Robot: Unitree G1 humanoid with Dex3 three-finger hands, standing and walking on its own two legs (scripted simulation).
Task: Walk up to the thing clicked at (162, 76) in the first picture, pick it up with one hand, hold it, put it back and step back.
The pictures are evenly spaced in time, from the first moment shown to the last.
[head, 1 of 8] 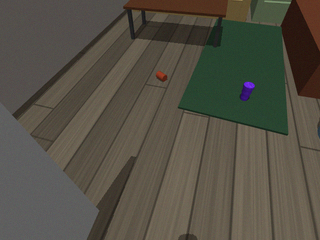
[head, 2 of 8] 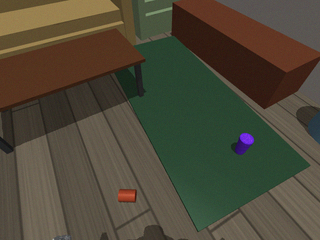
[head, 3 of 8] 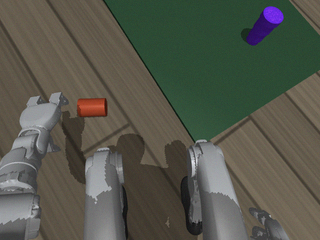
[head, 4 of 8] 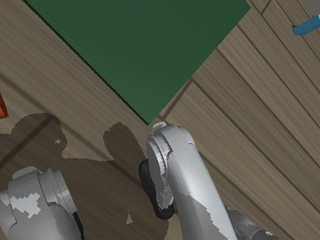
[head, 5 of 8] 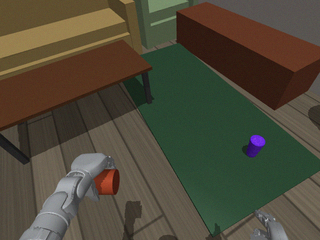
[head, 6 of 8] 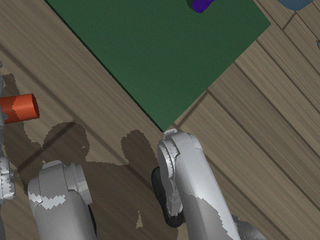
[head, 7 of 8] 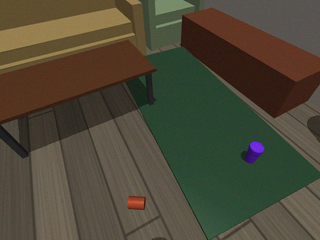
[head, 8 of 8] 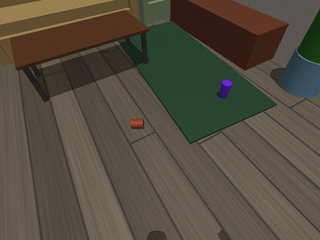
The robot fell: no
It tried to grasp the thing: yes
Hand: left
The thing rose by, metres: 0.68
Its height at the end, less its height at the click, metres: +0.00
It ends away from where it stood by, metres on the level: 0.01
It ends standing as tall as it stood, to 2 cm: yes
